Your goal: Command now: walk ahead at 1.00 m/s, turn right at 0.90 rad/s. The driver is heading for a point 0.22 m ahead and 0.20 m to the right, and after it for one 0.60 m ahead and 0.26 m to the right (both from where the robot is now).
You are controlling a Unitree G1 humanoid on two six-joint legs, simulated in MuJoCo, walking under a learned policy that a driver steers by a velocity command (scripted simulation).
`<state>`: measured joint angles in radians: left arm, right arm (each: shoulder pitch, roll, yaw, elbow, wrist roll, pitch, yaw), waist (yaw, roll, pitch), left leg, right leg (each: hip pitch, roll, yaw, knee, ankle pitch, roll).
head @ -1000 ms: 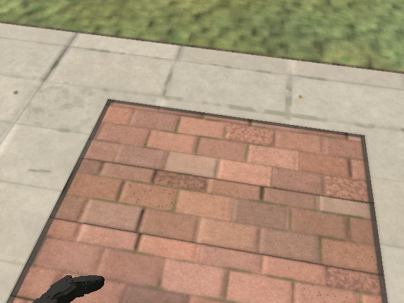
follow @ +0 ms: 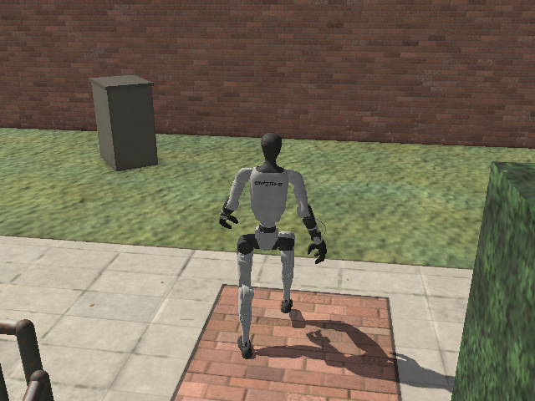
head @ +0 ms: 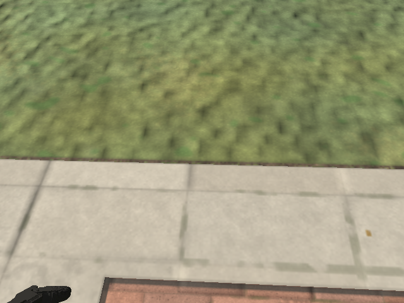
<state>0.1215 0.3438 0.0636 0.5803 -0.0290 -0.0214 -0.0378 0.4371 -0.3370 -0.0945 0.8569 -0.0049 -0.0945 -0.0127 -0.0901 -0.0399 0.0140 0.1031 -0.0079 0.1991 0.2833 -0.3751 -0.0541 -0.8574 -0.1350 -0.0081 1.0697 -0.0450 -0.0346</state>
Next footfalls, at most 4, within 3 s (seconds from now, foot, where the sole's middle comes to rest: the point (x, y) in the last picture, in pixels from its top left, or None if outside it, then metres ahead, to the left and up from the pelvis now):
0.14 right None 0.33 -0.10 -0.76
0.56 left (217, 267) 0.62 -0.05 -0.76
0.98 right None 0.36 -0.15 -0.76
1.32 left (206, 287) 0.55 -0.01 -0.76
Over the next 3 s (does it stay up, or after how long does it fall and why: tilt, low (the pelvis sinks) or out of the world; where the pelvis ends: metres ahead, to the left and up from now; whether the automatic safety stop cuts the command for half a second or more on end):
stays up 0.50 -0.17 0.01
